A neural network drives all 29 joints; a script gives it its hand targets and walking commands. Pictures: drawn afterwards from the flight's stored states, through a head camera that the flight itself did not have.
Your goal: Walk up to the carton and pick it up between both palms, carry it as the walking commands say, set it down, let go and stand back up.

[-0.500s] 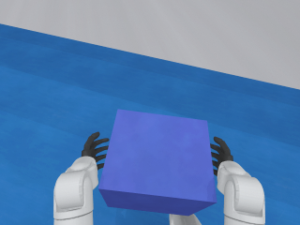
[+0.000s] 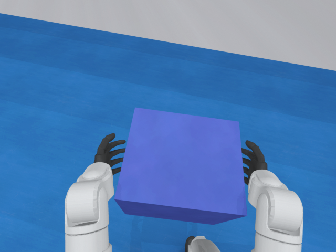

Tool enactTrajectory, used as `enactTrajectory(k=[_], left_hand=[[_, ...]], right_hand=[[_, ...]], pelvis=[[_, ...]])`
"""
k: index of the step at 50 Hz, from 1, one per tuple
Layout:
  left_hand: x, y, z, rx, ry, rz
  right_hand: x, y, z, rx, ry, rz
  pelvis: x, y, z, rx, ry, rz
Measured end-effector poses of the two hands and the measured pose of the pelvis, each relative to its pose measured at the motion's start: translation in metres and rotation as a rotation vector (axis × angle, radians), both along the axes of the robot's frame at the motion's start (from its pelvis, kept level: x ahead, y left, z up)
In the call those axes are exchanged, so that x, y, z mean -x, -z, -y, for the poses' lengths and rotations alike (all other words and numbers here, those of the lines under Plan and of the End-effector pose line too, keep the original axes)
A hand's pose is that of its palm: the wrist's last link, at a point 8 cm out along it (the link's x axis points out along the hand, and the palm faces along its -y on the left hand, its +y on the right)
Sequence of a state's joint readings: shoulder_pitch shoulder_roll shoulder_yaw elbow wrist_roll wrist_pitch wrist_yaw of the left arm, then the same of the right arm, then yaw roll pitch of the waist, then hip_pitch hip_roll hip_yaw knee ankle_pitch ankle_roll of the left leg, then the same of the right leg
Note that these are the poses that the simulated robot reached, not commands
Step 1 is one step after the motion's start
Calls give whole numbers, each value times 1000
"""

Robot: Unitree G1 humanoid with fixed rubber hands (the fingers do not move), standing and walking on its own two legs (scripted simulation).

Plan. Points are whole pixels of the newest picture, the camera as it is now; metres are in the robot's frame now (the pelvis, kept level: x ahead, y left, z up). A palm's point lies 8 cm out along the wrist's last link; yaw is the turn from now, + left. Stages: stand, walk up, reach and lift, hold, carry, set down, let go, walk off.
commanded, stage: carry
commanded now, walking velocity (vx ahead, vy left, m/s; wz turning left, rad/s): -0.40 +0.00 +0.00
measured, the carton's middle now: (177, 171) +0.30 -0.03 +0.01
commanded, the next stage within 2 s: none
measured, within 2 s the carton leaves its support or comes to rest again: neither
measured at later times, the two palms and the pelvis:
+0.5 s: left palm out of the picture +0.03 +0.16 +0.09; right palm out of the picture +0.00 -0.16 +0.08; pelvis -0.23 +0.02 +0.00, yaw -1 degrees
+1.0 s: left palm out of the picture -0.13 +0.19 +0.06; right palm out of the picture -0.14 -0.13 +0.07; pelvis -0.38 +0.04 +0.00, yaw +0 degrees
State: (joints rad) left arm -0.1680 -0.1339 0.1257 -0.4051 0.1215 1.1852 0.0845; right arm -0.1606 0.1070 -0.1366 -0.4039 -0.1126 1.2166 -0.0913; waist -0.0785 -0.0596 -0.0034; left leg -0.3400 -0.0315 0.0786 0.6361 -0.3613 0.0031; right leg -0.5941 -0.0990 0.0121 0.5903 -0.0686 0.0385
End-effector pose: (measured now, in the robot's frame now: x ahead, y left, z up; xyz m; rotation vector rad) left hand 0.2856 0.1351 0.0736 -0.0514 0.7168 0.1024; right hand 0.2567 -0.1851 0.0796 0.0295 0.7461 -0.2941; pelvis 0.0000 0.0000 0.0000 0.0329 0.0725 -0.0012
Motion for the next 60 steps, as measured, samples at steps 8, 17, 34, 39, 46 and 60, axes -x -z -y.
enactTrajectory(k=[8,17,34,39,46,60], left_hand=[[121,8,-46,30,-117,-71],[206,-15,-42,-12,-124,1],[316,-13,-43,-8,-52,-37],[354,-11,-54,1,-126,-18],[393,8,-58,26,-103,-31],[433,-16,-51,-25,-67,-23]], right_hand=[[89,5,-45,8,-100,-73],[172,-3,-41,-13,-110,-4],[303,-7,-43,0,-47,-50],[321,-3,-53,4,-108,-35],[366,7,-57,13,-75,-50],[417,-2,-51,-14,-49,-48]], pelvis=[[85,-10,-12,57,14,33],[176,-6,-10,60,36,28],[293,-8,-28,39,23,75],[329,-3,-22,29,19,84],[362,9,-31,25,-3,65],[410,-12,-33,36,21,42]])
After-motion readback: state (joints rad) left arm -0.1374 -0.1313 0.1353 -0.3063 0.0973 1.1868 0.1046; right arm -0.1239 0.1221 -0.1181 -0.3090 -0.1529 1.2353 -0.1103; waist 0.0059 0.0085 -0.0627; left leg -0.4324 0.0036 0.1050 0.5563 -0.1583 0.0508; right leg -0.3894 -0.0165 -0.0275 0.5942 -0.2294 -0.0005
